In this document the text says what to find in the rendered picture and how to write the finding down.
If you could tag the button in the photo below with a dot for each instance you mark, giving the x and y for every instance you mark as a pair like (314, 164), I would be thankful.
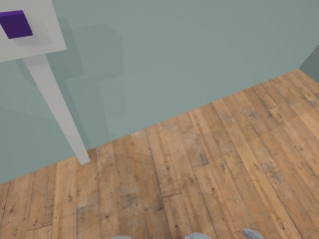
(15, 24)

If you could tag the robot right hand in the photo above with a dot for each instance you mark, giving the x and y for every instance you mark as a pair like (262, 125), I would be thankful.
(250, 234)

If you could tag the panel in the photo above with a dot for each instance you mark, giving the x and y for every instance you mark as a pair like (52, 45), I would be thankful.
(47, 38)

